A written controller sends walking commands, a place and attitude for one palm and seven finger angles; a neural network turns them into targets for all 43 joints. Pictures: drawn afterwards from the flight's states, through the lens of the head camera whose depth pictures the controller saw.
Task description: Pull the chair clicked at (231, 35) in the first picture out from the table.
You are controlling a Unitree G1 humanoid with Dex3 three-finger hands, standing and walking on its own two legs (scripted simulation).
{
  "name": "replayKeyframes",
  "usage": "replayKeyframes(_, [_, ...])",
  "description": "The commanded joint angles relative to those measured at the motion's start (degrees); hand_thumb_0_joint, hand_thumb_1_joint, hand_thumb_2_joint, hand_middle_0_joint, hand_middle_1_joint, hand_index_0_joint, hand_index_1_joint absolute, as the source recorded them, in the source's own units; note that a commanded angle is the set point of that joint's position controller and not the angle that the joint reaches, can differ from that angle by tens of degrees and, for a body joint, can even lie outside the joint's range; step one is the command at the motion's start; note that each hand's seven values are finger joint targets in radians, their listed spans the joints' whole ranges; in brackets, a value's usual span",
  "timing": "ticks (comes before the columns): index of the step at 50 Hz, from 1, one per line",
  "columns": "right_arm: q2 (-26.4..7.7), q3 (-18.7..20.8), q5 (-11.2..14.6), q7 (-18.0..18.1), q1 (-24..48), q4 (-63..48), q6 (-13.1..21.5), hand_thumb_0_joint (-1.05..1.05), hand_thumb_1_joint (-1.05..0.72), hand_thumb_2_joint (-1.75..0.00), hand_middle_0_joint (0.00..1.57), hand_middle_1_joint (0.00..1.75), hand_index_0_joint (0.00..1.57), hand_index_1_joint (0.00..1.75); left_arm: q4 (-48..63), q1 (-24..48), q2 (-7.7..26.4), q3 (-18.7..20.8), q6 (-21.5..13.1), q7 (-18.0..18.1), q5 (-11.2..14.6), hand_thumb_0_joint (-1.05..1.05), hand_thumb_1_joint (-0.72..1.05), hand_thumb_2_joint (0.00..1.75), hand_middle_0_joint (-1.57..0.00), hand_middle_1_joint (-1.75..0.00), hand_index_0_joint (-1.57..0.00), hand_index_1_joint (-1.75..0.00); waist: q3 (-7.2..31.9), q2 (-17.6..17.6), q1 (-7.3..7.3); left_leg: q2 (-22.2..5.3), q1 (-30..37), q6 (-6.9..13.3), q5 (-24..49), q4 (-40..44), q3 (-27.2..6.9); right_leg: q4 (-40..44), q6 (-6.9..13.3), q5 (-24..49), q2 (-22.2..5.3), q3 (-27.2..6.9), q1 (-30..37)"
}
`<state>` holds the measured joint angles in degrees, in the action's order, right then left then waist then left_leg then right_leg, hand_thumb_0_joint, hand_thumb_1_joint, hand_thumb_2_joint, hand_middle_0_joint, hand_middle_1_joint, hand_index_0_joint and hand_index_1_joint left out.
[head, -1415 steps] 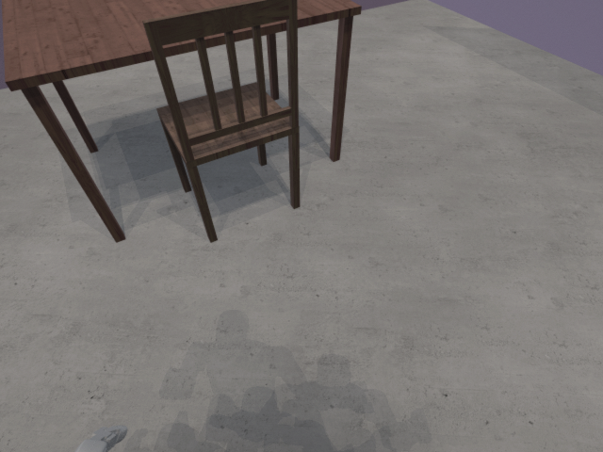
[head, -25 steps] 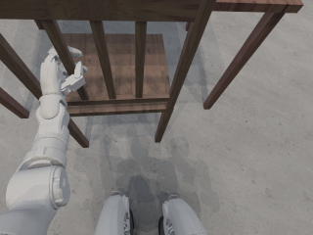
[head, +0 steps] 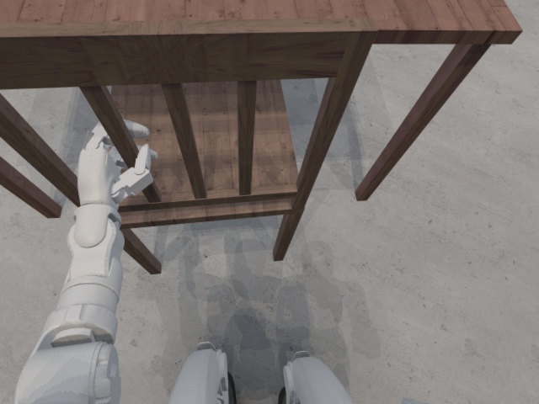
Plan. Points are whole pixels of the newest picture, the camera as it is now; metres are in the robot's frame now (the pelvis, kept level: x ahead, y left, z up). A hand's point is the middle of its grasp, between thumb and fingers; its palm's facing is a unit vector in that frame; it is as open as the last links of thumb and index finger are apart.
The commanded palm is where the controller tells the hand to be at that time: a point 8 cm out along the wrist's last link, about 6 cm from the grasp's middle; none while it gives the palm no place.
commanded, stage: step backward, pulling the chair out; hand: left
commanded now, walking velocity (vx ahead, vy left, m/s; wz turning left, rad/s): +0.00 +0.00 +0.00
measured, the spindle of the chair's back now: (189, 152) +0.48 +0.10 +0.01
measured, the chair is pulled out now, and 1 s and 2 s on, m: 0.02 0.12 0.21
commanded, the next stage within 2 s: none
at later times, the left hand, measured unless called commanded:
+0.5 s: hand (148, 177) +0.43 +0.15 +0.04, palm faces +0.05 -0.99 -0.11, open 5.1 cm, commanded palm +0.41 +0.20 +0.03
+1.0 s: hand (166, 243) +0.33 +0.12 +0.04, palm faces +0.01 -0.99 -0.12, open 5.1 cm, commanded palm +0.33 +0.17 +0.04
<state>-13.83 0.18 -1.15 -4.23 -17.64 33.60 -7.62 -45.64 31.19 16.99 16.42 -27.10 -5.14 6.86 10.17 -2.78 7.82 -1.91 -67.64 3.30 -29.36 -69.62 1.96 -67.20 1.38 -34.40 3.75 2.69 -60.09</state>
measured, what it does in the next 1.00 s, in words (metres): rises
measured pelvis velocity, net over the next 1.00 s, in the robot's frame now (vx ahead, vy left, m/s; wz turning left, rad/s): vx -0.06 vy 0.00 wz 0.02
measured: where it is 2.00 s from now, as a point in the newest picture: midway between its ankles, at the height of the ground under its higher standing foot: outside the picture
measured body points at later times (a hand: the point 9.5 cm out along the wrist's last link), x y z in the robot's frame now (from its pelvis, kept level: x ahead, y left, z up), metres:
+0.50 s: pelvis +0.01 +0.01 +0.09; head +0.12 +0.03 +0.52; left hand +0.42 +0.21 +0.05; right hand +0.06 -0.27 -0.03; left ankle +0.02 +0.08 -0.63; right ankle -0.03 -0.11 -0.63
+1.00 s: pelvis -0.06 +0.00 +0.09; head +0.03 +0.00 +0.53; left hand +0.33 +0.17 +0.05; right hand +0.01 -0.28 -0.04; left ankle +0.02 +0.08 -0.63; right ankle -0.03 -0.11 -0.63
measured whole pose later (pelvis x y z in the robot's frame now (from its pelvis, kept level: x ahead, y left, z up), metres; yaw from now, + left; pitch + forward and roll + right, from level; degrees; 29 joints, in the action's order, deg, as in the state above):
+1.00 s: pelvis -0.06 +0.00 +0.09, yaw +1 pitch +7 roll -2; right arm -15.9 1.0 3.9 6.0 -13.5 41.9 0.1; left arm -62.5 34.6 10.7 3.7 -10.3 4.3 5.5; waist -5.2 -3.1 5.6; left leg -0.8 -32.5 3.2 -8.7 -33.6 2.8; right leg -32.1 0.6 -13.4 3.2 1.2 -26.2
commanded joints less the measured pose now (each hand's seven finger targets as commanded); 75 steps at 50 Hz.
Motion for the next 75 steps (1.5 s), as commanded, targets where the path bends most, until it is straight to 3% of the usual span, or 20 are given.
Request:
replayKeyframes(1, [-9.2, 3.9, 0.2, 0.6, -7.2, -3.6, 1.9, 0.00, -0.90, -0.90, 0.20, 0.30, 0.20, 0.30, 14.0, 9.1, 8.4, 0.5, -5.2, -0.2, 0.5, 0.00, 0.90, 0.90, -0.50, -1.45, -0.50, -1.45, 28.7, -4.8, -1.69, 0.4, 31.9, -2.0, 37.5, 3.8, -5.4, 5.7, 0.3, 36.2, -0.6, -1.5, 8.5])
replayKeyframes(4, [-9.3, 3.8, 0.0, 0.9, -6.8, -2.6, 2.4, 0.00, -0.90, -0.90, 0.20, 0.30, 0.20, 0.30, 14.1, 16.6, 8.0, -0.9, -5.6, 0.4, 0.2, 0.00, 0.90, 0.90, -0.50, -1.45, -0.50, -1.45, 26.3, -3.1, 0.52, 0.3, 30.9, -2.0, 34.2, 3.6, -5.9, 5.8, 0.0, 33.7, -0.5, -1.3, 6.4])
replayKeyframes(5, [-8.2, 2.3, 2.9, 2.7, -8.8, -7.2, -0.7, 0.00, -0.90, -0.90, 0.20, 0.30, 0.20, 0.30, 20.7, 29.2, 19.7, -0.5, 2.2, 5.8, -5.7, 0.00, 0.90, 0.90, -0.50, -1.45, -0.50, -1.45, 39.9, -10.4, -2.06, 0.0, 50.0, -1.3, 32.5, 13.7, -4.5, 14.8, 0.9, 36.3, -4.6, -4.1, 25.8])
replayKeyframes(6, [-8.5, 3.3, 3.7, 4.8, -9.1, -6.9, -0.5, 0.00, -0.90, -0.90, 0.20, 0.30, 0.20, 0.30, 25.9, 34.2, 20.2, -1.1, 5.3, 8.2, -5.7, 0.00, 0.90, 0.90, -0.50, -1.45, -0.50, -1.45, 39.8, -14.4, -1.97, 0.2, 55.0, -1.4, 35.6, 16.2, -4.8, 18.2, 0.3, 42.1, -4.2, -4.4, 26.9])
replayKeyframes(8, [-8.5, 2.9, 3.5, 6.5, -8.8, -6.2, -0.2, 0.00, -0.90, -0.90, 0.20, 0.30, 0.20, 0.30, 19.5, 26.2, 15.4, -3.4, 10.1, 10.0, -6.2, 0.00, 0.90, 0.90, -0.50, -1.45, -0.50, -1.45, 35.0, -12.5, -1.69, -0.1, 54.8, -1.1, 41.1, 17.1, -6.1, 19.2, -0.3, 45.2, -4.1, -4.1, 25.2])
replayKeyframes(9, [-8.7, 2.6, 3.5, 6.8, -6.5, -5.3, -0.7, 0.00, -0.90, -0.90, 0.20, 0.30, 0.20, 0.30, 11.6, 20.4, 11.2, -6.7, 13.1, 9.9, -6.5, 0.00, 0.90, 0.90, -0.50, -1.45, -0.50, -1.45, 26.4, -11.1, -1.93, -1.6, 49.4, -2.2, 36.2, 22.0, -9.5, 20.6, 0.0, 33.1, -4.3, -2.4, 22.4])
replayKeyframes(11, [-9.0, 2.4, 3.8, 7.7, -8.1, -3.3, -1.3, 0.00, -0.90, -0.90, 0.20, 0.30, 0.20, 0.30, 1.6, 19.1, 6.7, -9.4, 16.2, 10.9, -6.1, 0.00, 0.90, 0.90, -0.50, -1.45, -0.50, -1.45, 21.5, -2.1, -1.55, -2.3, 47.4, -0.1, 40.8, 21.8, -8.7, 23.1, -1.5, 38.5, -4.0, -3.1, 26.0])
replayKeyframes(13, [-9.7, 2.2, 4.0, 8.3, -9.1, -1.7, -1.7, 0.00, -0.90, -0.90, 0.20, 0.30, 0.20, 0.30, -3.7, 23.3, 6.7, -10.2, 16.9, 11.2, -6.2, 0.00, 0.90, 0.90, -0.50, -1.45, -0.50, -1.45, 21.8, 4.1, -0.82, -2.4, 47.5, 0.3, 45.1, 22.6, -6.7, 26.2, -3.7, 51.1, -5.3, -4.3, 32.6])
replayKeyframes(15, [-10.2, 2.4, 3.9, 8.9, -8.8, -0.1, -1.0, 0.00, -0.90, -0.90, 0.20, 0.30, 0.20, 0.30, -6.3, 27.7, 8.5, -9.2, 15.8, 11.2, -6.0, 0.00, 0.90, 0.90, -0.50, -1.45, -0.50, -1.45, 21.6, 1.9, -1.16, -2.5, 49.2, 0.1, 49.1, 25.1, -6.1, 27.1, -4.0, 55.3, -6.5, -4.4, 35.9])
replayKeyframes(19, [-9.8, 3.0, 3.6, 9.0, -7.7, 3.0, 1.2, 0.00, -0.90, -0.90, 0.20, 0.30, 0.20, 0.30, -11.0, 26.9, 7.3, -9.8, 13.5, 10.0, -5.6, 0.00, 0.90, 0.90, -0.50, -1.45, -0.50, -1.45, 19.0, -10.1, -2.68, -5.9, 60.5, 0.2, 60.2, 28.9, -10.4, 27.7, -2.3, 34.3, -5.4, -4.2, 28.5])
replayKeyframes(25, [-9.6, 3.7, 2.9, 9.0, -7.6, 4.3, 4.4, 0.00, -0.90, -0.90, 0.20, 0.30, 0.20, 0.30, -10.3, 24.1, 6.4, -10.0, 12.4, 8.6, -5.1, 0.00, 0.90, 0.90, -0.50, -1.45, -0.50, -1.45, 17.7, -11.1, -3.22, -7.5, 69.9, -0.2, 69.8, 31.1, -13.0, 32.7, -1.2, 26.6, -3.8, -3.7, 27.8])
replayKeyframes(31, [-9.8, 4.0, 3.7, 9.5, -6.5, 3.9, 5.2, 0.00, -0.90, -0.90, 0.20, 0.30, 0.20, 0.30, -6.5, 21.2, 7.0, -9.1, 12.0, 8.1, -4.9, 0.00, 0.90, 0.90, -0.50, -1.45, -0.50, -1.45, 21.3, -1.6, -2.96, -7.3, 65.6, -0.9, 64.2, 31.0, -10.1, 36.3, -1.2, 44.2, -5.2, -5.1, 39.0])
replayKeyframes(36, [-10.3, 4.1, 4.4, 10.2, -5.1, 4.0, 5.7, 0.00, -0.90, -0.90, 0.20, 0.30, 0.20, 0.30, -5.4, 20.7, 7.8, -9.4, 12.3, 8.5, -4.9, 0.00, 0.90, 0.90, -0.50, -1.45, -0.50, -1.45, 20.7, -2.6, -3.12, -7.1, 60.4, -1.5, 54.8, 32.8, -8.0, 36.4, -1.3, 52.8, -8.2, -7.0, 44.6])
replayKeyframes(55, [-10.4, 3.2, 4.7, 11.9, 1.6, 4.8, 13.3, 0.00, -0.90, -0.90, 0.20, 0.30, 0.20, 0.30, -5.8, 24.5, 6.3, -12.8, 12.1, 10.8, -2.6, 0.00, 0.90, 0.90, -0.50, -1.45, -0.50, -1.45, 8.2, -3.1, -4.84, -8.8, 52.0, 0.8, 10.1, 44.8, -14.5, 35.5, -0.7, 9.7, -6.2, -6.8, 38.1])
replayKeyframes(62, [-9.7, 2.7, 4.6, 11.9, 1.4, 5.5, 15.2, 0.00, -0.90, -0.90, 0.20, 0.30, 0.20, 0.30, -6.9, 22.3, 5.1, -14.7, 11.1, 11.4, -3.0, 0.00, 0.90, 0.90, -0.50, -1.45, -0.50, -1.45, 4.0, 4.5, -4.90, -3.4, 49.6, -2.2, 5.2, 36.4, -8.5, 45.6, 1.7, 4.7, -12.9, -14.0, 36.7])
replayKeyframes(64, [-9.4, 2.8, 4.8, 11.8, 1.1, 6.2, 15.5, 0.00, -0.90, -0.90, 0.20, 0.30, 0.20, 0.30, -8.0, 20.5, 5.8, -14.3, 10.8, 11.9, -3.4, 0.00, 0.90, 0.90, -0.50, -1.45, -0.50, -1.45, 3.2, 9.8, -4.98, 0.6, 51.1, -4.5, 7.5, 27.0, -4.8, 51.4, 4.0, 5.8, -19.6, -20.4, 35.2])
replayKeyframes(67, [-9.2, 2.5, 4.4, 11.5, 2.0, 7.2, 15.1, 0.00, -0.90, -0.90, 0.20, 0.30, 0.20, 0.30, -7.3, 19.3, 5.1, -14.6, 10.8, 12.0, -4.2, 0.00, 0.90, 0.90, -0.50, -1.45, -0.50, -1.45, 5.2, 7.9, -5.20, 1.2, 48.2, -4.8, 8.8, 24.1, -6.5, 47.5, 5.4, 30.5, -22.2, -17.6, 43.0])
replayKeyframes(70, [-10.0, 2.5, 4.3, 11.9, 2.6, 7.9, 14.6, 0.00, -0.90, -0.90, 0.20, 0.30, 0.20, 0.30, -7.0, 18.1, 5.9, -13.7, 11.2, 11.9, -4.3, 0.00, 0.90, 0.90, -0.50, -1.45, -0.50, -1.45, 4.8, 5.7, -5.12, -0.2, 48.5, -4.8, 15.7, 32.5, -7.5, 41.0, 3.2, 45.1, -19.7, -12.1, 47.8])
replayKeyframes(73, [-10.1, 3.0, 3.9, 11.9, 0.7, 7.6, 13.8, 0.00, -0.90, -0.90, 0.20, 0.30, 0.20, 0.30, -5.2, 18.7, 1.9, -15.5, 10.7, 11.1, -4.5, 0.00, 0.90, 0.90, -0.50, -1.45, -0.50, -1.45, 8.5, 2.5, -5.68, -6.8, 55.5, -2.0, 46.1, 40.0, -11.4, 33.4, -1.8, 46.0, -10.0, -5.4, 47.5])
replayKeyframes(75, [-9.4, 3.0, 3.2, 11.9, 0.4, 7.3, 13.0, 0.00, -0.90, -0.90, 0.20, 0.30, 0.20, 0.30, -4.5, 20.6, 0.2, -15.9, 10.5, 10.6, -4.7, 0.00, 0.90, 0.90, -0.50, -1.45, -0.50, -1.45, 12.5, 0.7, -5.05, -8.6, 62.6, -0.9, 61.1, 36.6, -12.9, 31.6, -1.9, 48.5, -8.5, -5.1, 44.9])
